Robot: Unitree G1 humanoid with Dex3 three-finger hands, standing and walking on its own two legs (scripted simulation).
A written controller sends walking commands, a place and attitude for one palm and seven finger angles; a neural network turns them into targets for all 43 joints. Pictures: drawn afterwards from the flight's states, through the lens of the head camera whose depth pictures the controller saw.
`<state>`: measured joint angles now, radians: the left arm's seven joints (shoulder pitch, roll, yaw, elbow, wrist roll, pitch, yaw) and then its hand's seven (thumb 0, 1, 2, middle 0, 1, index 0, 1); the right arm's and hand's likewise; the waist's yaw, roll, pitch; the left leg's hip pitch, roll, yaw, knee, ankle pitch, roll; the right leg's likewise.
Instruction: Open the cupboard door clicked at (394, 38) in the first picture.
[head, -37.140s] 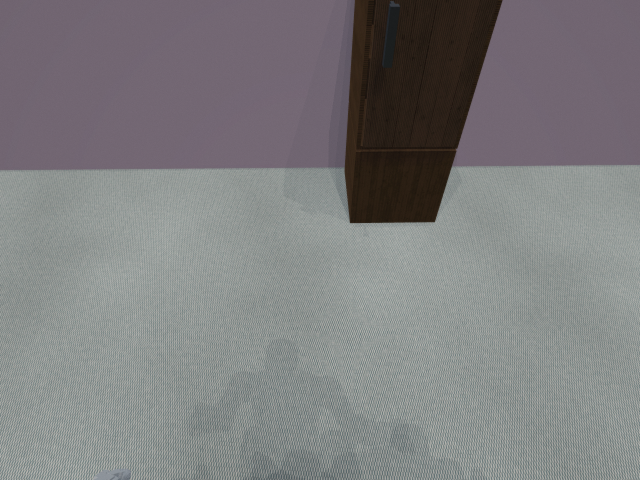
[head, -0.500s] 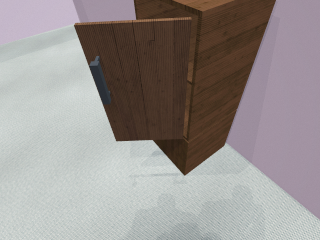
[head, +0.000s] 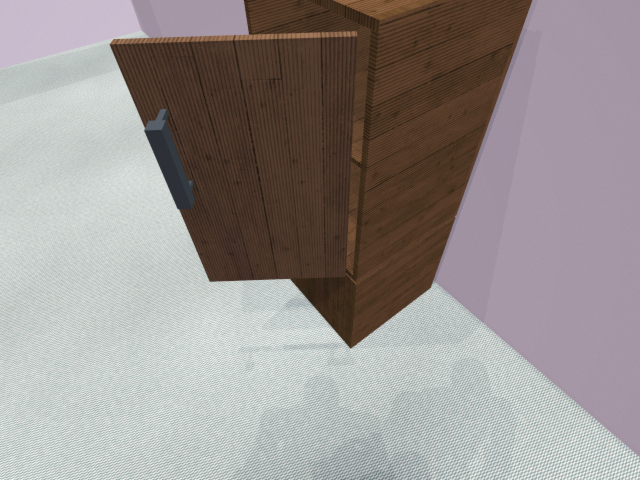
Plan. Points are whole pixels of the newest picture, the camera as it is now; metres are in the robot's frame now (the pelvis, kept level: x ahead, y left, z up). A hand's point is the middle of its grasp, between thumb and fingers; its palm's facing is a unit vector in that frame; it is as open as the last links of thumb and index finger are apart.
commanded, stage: look again from close up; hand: left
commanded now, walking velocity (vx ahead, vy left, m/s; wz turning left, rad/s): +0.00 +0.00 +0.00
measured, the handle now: (174, 160) +0.59 +0.29 +0.06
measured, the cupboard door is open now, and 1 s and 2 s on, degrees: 54 54 54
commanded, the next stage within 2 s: shuffle to correct the standing spot in 0.10 s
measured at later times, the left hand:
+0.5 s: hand out of the picture +0.00 +0.18 -0.18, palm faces +0.13 -0.97 -0.18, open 7.3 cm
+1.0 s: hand out of the picture +0.11 +0.18 -0.18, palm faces +0.09 -0.97 -0.23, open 7.3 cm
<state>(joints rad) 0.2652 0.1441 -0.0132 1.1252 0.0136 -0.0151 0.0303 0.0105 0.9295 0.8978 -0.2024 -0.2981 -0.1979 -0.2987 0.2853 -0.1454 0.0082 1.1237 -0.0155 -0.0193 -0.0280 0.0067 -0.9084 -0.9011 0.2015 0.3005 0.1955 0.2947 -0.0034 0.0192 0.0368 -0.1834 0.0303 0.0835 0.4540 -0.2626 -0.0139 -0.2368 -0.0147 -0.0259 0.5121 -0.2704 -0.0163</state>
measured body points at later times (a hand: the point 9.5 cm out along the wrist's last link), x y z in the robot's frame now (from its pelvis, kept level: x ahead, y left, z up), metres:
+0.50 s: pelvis +0.03 +0.01 -0.01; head +0.05 +0.02 +0.44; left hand +0.00 +0.23 -0.17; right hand +0.05 -0.23 -0.16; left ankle +0.02 +0.12 -0.74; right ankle +0.00 -0.11 -0.74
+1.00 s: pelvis +0.06 +0.00 -0.01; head +0.09 +0.00 +0.44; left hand +0.11 +0.23 -0.16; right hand +0.09 -0.23 -0.17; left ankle +0.03 +0.12 -0.74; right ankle +0.08 -0.09 -0.74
